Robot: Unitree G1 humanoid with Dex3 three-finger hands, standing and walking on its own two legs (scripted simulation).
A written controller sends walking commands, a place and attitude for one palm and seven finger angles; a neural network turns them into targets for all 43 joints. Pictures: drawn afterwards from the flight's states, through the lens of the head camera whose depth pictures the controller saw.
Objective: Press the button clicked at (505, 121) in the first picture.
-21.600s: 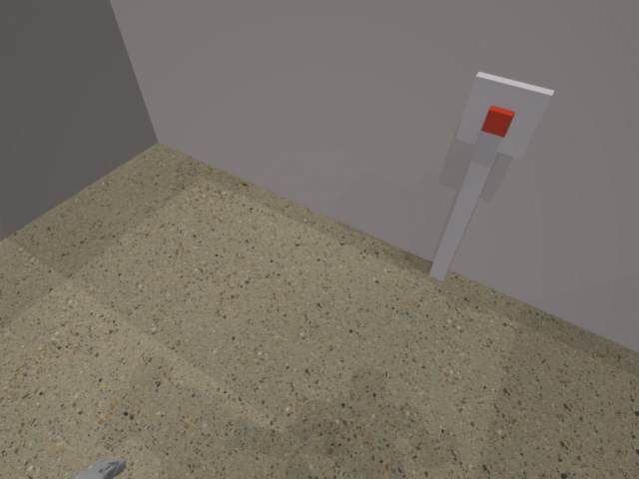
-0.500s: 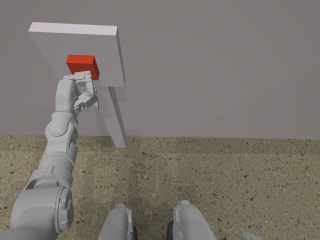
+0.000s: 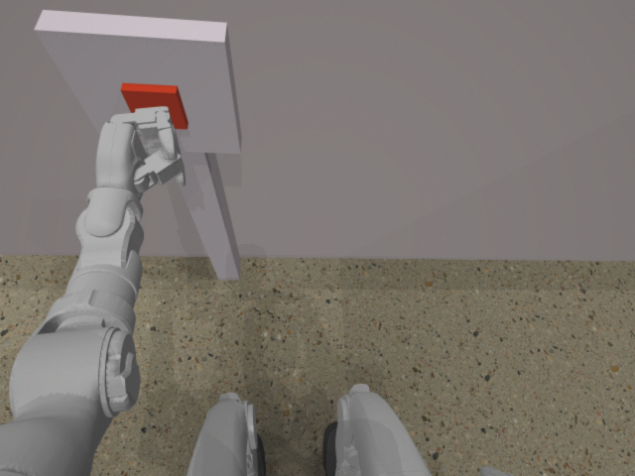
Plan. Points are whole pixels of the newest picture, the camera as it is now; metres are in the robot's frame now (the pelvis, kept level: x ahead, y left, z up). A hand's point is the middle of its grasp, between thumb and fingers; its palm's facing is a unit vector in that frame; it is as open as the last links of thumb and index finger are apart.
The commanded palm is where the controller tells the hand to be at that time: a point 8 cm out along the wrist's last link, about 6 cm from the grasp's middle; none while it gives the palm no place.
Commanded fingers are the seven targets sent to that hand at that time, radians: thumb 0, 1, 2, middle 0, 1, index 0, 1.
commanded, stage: press the button with the knuckle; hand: left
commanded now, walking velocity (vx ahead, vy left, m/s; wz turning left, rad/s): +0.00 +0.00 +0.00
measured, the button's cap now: (158, 100) +0.55 +0.16 +0.08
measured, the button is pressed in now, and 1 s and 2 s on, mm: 14 4 0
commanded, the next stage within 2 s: hold the button down briefly in 0.18 s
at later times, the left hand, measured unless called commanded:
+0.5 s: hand (174, 156) +0.50 +0.15 +0.04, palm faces -0.07 -1.00 -0.06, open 2.8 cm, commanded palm +0.51 +0.18 +0.05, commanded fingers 0.00 0.90 0.90 -1.30 -1.50 -1.30 -1.50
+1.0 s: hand (171, 165) +0.49 +0.15 +0.04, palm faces -0.07 -1.00 -0.03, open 2.6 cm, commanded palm +0.46 +0.19 +0.05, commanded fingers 0.00 0.90 0.90 -1.30 -1.50 -1.30 -1.50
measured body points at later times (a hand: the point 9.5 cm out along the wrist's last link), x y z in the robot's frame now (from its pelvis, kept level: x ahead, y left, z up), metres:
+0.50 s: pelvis -0.03 +0.01 -0.02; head +0.12 +0.04 +0.41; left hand +0.50 +0.20 +0.05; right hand +0.00 -0.26 -0.12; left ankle +0.04 +0.10 -0.62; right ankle +0.04 -0.11 -0.62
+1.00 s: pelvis -0.02 +0.01 -0.01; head +0.13 +0.04 +0.42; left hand +0.48 +0.21 +0.04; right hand +0.01 -0.25 -0.12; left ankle +0.04 +0.10 -0.62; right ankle +0.04 -0.11 -0.62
